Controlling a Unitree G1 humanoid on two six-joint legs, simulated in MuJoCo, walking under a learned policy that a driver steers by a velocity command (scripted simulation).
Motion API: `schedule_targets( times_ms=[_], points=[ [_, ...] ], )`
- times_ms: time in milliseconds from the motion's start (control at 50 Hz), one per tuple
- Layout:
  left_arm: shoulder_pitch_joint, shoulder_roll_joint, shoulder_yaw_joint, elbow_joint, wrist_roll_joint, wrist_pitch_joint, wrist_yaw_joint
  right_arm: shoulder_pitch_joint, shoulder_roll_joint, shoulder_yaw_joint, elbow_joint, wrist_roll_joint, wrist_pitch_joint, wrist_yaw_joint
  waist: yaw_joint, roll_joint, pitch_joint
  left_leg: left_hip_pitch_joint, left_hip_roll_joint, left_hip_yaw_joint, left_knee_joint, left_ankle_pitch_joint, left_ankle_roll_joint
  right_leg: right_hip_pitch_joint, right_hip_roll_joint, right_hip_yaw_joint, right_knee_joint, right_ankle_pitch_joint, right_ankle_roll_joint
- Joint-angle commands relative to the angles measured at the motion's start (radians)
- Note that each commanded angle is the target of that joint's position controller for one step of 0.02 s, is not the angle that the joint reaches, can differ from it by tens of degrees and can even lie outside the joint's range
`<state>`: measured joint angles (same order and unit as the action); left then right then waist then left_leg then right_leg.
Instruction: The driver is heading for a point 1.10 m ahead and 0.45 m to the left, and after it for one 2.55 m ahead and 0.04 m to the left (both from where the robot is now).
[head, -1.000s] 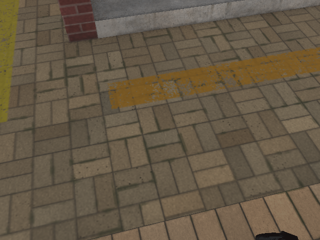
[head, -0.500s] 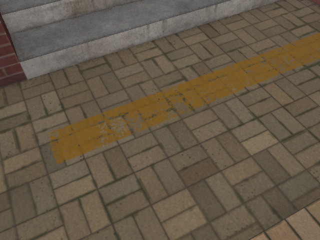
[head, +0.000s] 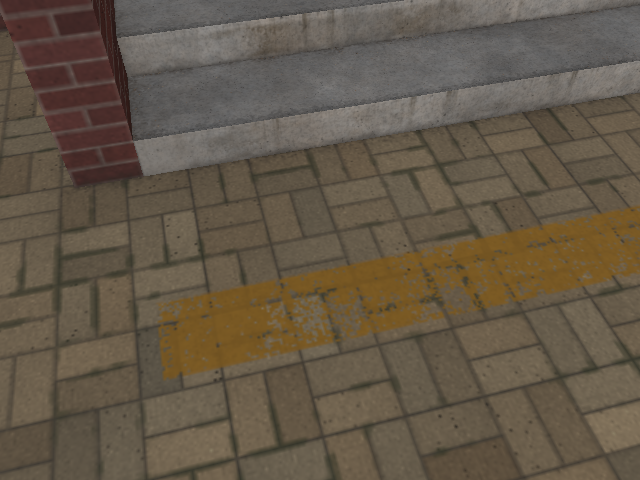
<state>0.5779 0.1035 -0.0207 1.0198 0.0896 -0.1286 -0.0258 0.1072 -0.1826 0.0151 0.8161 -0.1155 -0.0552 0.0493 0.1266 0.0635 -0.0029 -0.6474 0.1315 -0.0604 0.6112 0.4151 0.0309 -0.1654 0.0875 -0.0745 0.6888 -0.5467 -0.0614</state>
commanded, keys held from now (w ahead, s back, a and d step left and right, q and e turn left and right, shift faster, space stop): w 0.50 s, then w+q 0.50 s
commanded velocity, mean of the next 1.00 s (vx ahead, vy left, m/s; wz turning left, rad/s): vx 0.50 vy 0.00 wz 0.17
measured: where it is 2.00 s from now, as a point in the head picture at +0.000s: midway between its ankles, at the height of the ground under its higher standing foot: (275, 279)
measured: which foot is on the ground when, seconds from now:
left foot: up 0.00-0.16, down 0.18-0.62, up 0.64-1.00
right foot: down 0.00-0.18, up 0.20-0.58, down 0.60-1.00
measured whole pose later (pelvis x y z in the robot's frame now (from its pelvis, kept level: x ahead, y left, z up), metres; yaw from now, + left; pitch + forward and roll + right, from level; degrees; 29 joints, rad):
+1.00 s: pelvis +0.58 +0.03 -0.13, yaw +13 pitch +2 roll -1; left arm 0.35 0.22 0.08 0.98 0.01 -0.09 0.03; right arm 0.12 -0.25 -0.09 0.86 0.02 -0.02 0.01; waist 0.05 0.04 -0.02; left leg -0.73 0.07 -0.05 0.77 0.07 0.05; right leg 0.00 0.00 -0.23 0.24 -0.28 -0.02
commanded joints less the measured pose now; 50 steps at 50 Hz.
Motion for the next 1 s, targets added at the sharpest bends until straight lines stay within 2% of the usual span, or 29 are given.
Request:
schedule_targets(
  times_ms=[20, 80, 100, 120, 140, 160, 180, 200, 220, 240, 260, 280, 300, 320, 340, 360, 400, 460, 500, 540, 580, 600, 620, 640, 660, 700, 720, 800, 1000],
  points=[
    [0.156, 0.084, -0.006, 0.001, -0.013, -0.008, 0.022, -0.164, -0.065, -0.012, -0.104, -0.003, 0.007, -0.002, 0.043, -0.073, 0.153, -0.124, 0.025, -0.011, -0.118, -0.042, -0.010, 0.032, -0.282, 0.318, -0.060, 0.162, -0.190],
    [0.176, 0.111, -0.005, 0.012, -0.030, 0.006, 0.030, -0.206, -0.076, -0.012, -0.111, 0.013, 0.010, 0.009, 0.056, -0.070, 0.203, 0.005, 0.032, 0.014, -0.200, -0.022, 0.012, -0.033, -0.272, 0.333, -0.018, 0.116, -0.158],
    [-0.018, 0.260, 0.070, -0.016, -0.146, 0.049, 0.077, -0.244, -0.111, -0.045, -0.119, 0.233, -0.005, 0.028, 0.017, -0.104, 0.222, 0.041, -0.019, -0.048, -0.179, -0.151, 0.002, -0.114, -0.271, 0.336, 0.080, 0.317, -0.144],
    [0.006, 0.245, 0.069, -0.014, -0.141, 0.068, 0.093, -0.198, -0.117, -0.044, -0.100, 0.236, -0.010, 0.035, 0.011, -0.062, 0.161, 0.067, -0.024, -0.021, -0.225, -0.145, -0.003, -0.027, -0.257, 0.292, 0.165, 0.429, -0.128],
    [0.051, 0.210, 0.075, 0.014, -0.136, 0.078, 0.093, -0.153, -0.104, -0.045, -0.072, 0.207, -0.017, 0.034, 0.012, -0.045, 0.101, 0.185, -0.036, 0.016, -0.272, -0.109, 0.005, -0.016, -0.238, 0.251, 0.271, 0.494, -0.105],
    [0.045, 0.174, 0.072, 0.022, -0.120, 0.082, 0.088, 0.052, -0.126, -0.069, 0.005, 0.185, -0.020, 0.024, -0.074, -0.013, 0.012, 0.428, -0.048, 0.052, -0.311, -0.017, 0.020, -0.080, -0.203, 0.226, 0.473, 0.511, -0.080],
    [0.067, 0.135, 0.071, 0.056, -0.118, 0.063, 0.069, 0.292, -0.164, -0.094, 0.094, 0.157, -0.016, 0.014, -0.176, 0.055, -0.095, 0.771, -0.002, 0.052, -0.267, 0.199, 0.048, -0.287, -0.114, 0.151, 0.784, 0.279, -0.023],
    [0.142, 0.046, 0.052, 0.070, -0.133, 0.040, 0.050, 0.483, -0.204, -0.087, 0.150, 0.124, -0.021, 0.010, -0.228, 0.239, -0.257, 1.210, 0.138, -0.026, 0.098, 0.602, 0.129, -0.675, 0.000, 0.151, 1.286, -0.387, 0.038],
    [0.125, 0.132, 0.055, 0.003, -0.175, 0.004, 0.039, 0.531, -0.240, -0.100, 0.159, 0.137, -0.016, -0.001, -0.268, 0.270, -0.425, 1.332, 0.246, -0.212, 0.165, 0.477, 0.251, -0.847, -0.039, 0.250, 1.449, -0.333, 0.054],
    [0.018, 0.154, 0.059, -0.081, -0.189, -0.010, 0.043, 0.532, -0.281, -0.116, 0.177, 0.157, -0.002, -0.013, -0.278, 0.246, -0.460, 1.308, 0.318, -0.392, -0.018, -0.014, 0.339, -0.982, -0.071, 0.226, 1.438, -0.257, 0.070],
    [-0.113, 0.131, 0.055, -0.137, -0.190, -0.008, 0.061, 0.454, -0.252, -0.106, 0.186, 0.150, 0.008, -0.031, -0.239, 0.111, -0.377, 1.163, 0.329, -0.475, -0.174, -0.375, 0.341, -1.054, -0.134, 0.130, 1.383, -0.126, 0.081],
    [-0.192, 0.115, 0.051, -0.159, -0.166, 0.007, 0.077, 0.329, -0.198, -0.088, 0.146, 0.126, 0.009, -0.043, -0.208, -0.048, -0.258, 0.928, 0.336, -0.501, -0.265, -0.471, 0.340, -1.018, -0.161, 0.087, 1.387, -0.008, 0.083],
    [-0.184, 0.093, 0.047, -0.164, -0.153, 0.027, 0.082, 0.250, -0.200, -0.081, 0.128, 0.105, -0.002, -0.043, -0.145, -0.107, -0.195, 0.720, 0.362, -0.534, -0.284, -0.484, 0.358, -0.926, -0.196, 0.112, 1.294, 0.049, 0.085],
    [-0.233, 0.063, 0.044, -0.176, -0.133, 0.044, 0.080, 0.186, -0.130, -0.060, 0.129, 0.106, -0.020, -0.042, -0.111, -0.102, -0.085, 0.541, 0.348, -0.493, -0.258, -0.428, 0.310, -0.925, -0.225, 0.170, 1.248, 0.080, 0.064],
    [-0.256, 0.089, 0.055, -0.193, -0.132, 0.056, 0.077, 0.135, -0.081, -0.040, 0.134, 0.112, -0.034, -0.030, -0.069, -0.060, 0.018, 0.393, 0.261, -0.360, -0.297, -0.507, 0.232, -0.907, -0.254, 0.190, 1.039, 0.158, 0.033],
    [-0.284, 0.090, 0.059, -0.222, -0.123, 0.057, 0.082, 0.063, -0.108, -0.043, 0.118, 0.110, -0.036, -0.039, -0.037, -0.009, 0.113, 0.159, 0.136, -0.179, -0.400, -0.555, 0.177, -0.729, -0.251, 0.160, 0.704, 0.255, 0.042],
    [-0.308, 0.129, 0.077, -0.219, -0.081, 0.039, 0.073, 0.067, -0.166, -0.059, 0.106, 0.101, -0.046, -0.066, -0.045, 0.023, 0.052, 0.043, 0.013, -0.011, -0.408, -0.423, 0.153, -0.398, -0.213, 0.117, 0.287, 0.558, 0.063],
    [-0.424, 0.131, 0.072, -0.250, -0.107, 0.042, 0.038, 0.136, -0.250, -0.096, 0.116, 0.150, -0.046, -0.079, -0.081, 0.019, 0.012, 0.236, 0.089, -0.053, -0.454, -0.393, 0.180, -0.327, -0.178, 0.118, 0.037, 0.648, 0.080],
    [-0.519, 0.153, 0.073, -0.280, -0.111, 0.049, 0.028, 0.197, -0.220, -0.102, 0.139, 0.166, -0.033, -0.077, -0.125, -0.013, 0.054, 0.404, 0.119, -0.074, -0.429, -0.433, 0.166, -0.414, -0.175, 0.114, -0.071, 0.599, 0.053],
    [-0.577, 0.185, 0.084, -0.303, -0.104, 0.045, 0.019, 0.271, -0.204, -0.106, 0.158, 0.163, -0.013, -0.067, -0.151, -0.041, 0.064, 0.475, 0.134, -0.104, -0.379, -0.474, 0.150, -0.391, -0.156, 0.093, -0.127, 0.521, 0.025],
    [-0.491, 0.222, 0.106, -0.283, -0.101, 0.039, 0.018, 0.288, -0.205, -0.105, 0.155, 0.149, 0.004, -0.063, -0.105, -0.036, 0.013, 0.489, 0.079, -0.088, -0.244, -0.380, 0.119, -0.228, -0.116, 0.056, -0.171, 0.439, 0.000],
    [-0.322, 0.281, 0.132, -0.239, -0.094, 0.033, 0.024, 0.280, -0.173, -0.093, 0.139, 0.136, 0.003, -0.060, -0.039, -0.069, -0.106, 0.390, 0.006, -0.028, -0.020, -0.340, 0.087, 0.035, -0.164, 0.105, -0.124, 0.537, -0.033],
    [-0.148, 0.385, 0.159, -0.211, -0.086, 0.033, 0.027, 0.334, -0.080, -0.066, 0.117, 0.123, -0.017, -0.055, -0.004, -0.251, -0.275, 0.016, -0.137, 0.080, 0.390, -0.627, 0.009, 0.473, -0.407, 0.417, -0.136, 0.541, -0.154],
    [-0.047, 0.379, 0.159, -0.180, -0.092, 0.036, 0.020, 0.334, -0.091, -0.064, 0.109, 0.134, -0.039, -0.050, 0.020, -0.374, -0.418, -0.128, -0.184, -0.040, 0.630, -0.990, -0.004, 0.557, -0.520, 0.765, -0.298, 0.378, -0.223],
    [-0.111, 0.327, 0.142, -0.192, -0.089, 0.031, 0.021, 0.278, -0.174, -0.094, 0.106, 0.158, -0.043, -0.051, 0.010, -0.268, -0.305, -0.222, -0.141, -0.102, 0.735, -0.946, 0.007, 0.467, -0.500, 0.701, -0.328, 0.264, -0.187],
    [-0.316, 0.254, 0.115, -0.219, -0.084, 0.030, 0.023, 0.160, -0.171, -0.100, 0.071, 0.153, -0.025, -0.066, -0.066, -0.157, -0.109, -0.190, -0.054, -0.049, 0.663, -0.760, 0.021, 0.153, -0.428, 0.453, -0.407, 0.313, -0.134],
    [-0.373, 0.222, 0.109, -0.219, -0.080, 0.025, 0.022, 0.173, -0.160, -0.107, 0.073, 0.146, -0.010, -0.071, -0.109, -0.179, -0.074, -0.129, -0.024, -0.057, 0.608, -0.707, 0.022, 0.058, -0.399, 0.373, -0.447, 0.353, -0.115],
    [-0.372, 0.221, 0.118, -0.175, -0.075, 0.007, 0.031, 0.185, -0.116, -0.115, 0.068, 0.140, 0.025, -0.072, -0.153, -0.139, -0.041, -0.080, -0.021, -0.074, 0.523, -0.570, 0.023, -0.003, -0.370, 0.177, -0.527, 0.534, -0.106],
    [-0.236, 0.262, 0.130, -0.083, -0.090, 0.030, 0.069, -0.116, -0.074, -0.099, -0.053, 0.130, 0.026, -0.017, -0.068, -0.113, 0.085, -0.110, -0.052, 0.044, 0.101, -0.336, 0.024, 0.144, -0.373, -0.092, -0.534, 0.624, -0.065]
  ],
)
